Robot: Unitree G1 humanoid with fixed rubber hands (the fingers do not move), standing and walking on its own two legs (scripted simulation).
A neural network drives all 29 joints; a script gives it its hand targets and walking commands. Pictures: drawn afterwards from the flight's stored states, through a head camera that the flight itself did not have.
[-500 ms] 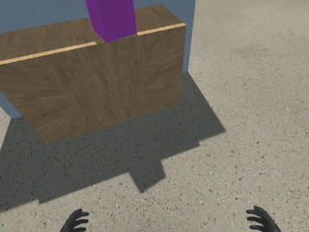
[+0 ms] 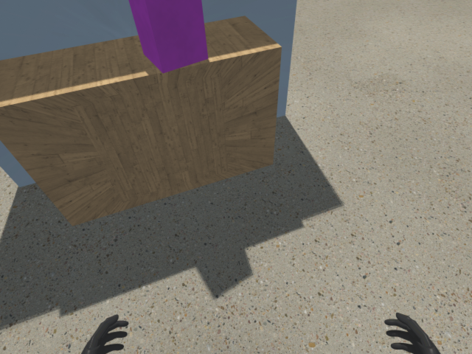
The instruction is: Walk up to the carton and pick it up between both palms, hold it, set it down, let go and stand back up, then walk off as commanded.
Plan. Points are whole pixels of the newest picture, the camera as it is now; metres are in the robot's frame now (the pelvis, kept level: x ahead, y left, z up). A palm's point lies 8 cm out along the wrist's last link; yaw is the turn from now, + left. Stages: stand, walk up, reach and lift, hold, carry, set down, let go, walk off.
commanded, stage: stand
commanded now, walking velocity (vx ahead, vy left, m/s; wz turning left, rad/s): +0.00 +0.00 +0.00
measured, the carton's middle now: (168, 24) +1.24 +0.29 +0.07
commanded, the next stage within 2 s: walk up in 1.18 s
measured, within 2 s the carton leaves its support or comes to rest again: neither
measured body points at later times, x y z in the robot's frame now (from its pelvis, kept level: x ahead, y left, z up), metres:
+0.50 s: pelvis +0.00 +0.00 +0.01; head +0.00 +0.00 +0.46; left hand +0.12 +0.29 -0.10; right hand +0.12 -0.29 -0.10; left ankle +0.01 +0.12 -0.73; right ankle +0.01 -0.12 -0.73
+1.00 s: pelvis +0.00 +0.00 +0.02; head +0.00 -0.01 +0.46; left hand +0.09 +0.30 -0.10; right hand +0.09 -0.30 -0.11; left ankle +0.01 +0.12 -0.73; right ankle +0.01 -0.12 -0.73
